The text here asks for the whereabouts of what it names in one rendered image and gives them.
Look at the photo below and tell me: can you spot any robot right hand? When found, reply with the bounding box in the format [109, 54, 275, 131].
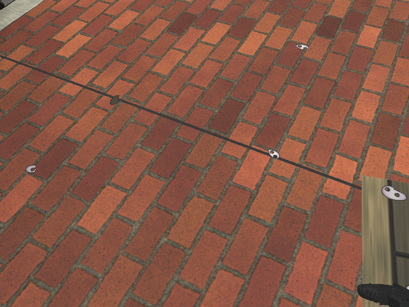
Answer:
[357, 283, 409, 307]

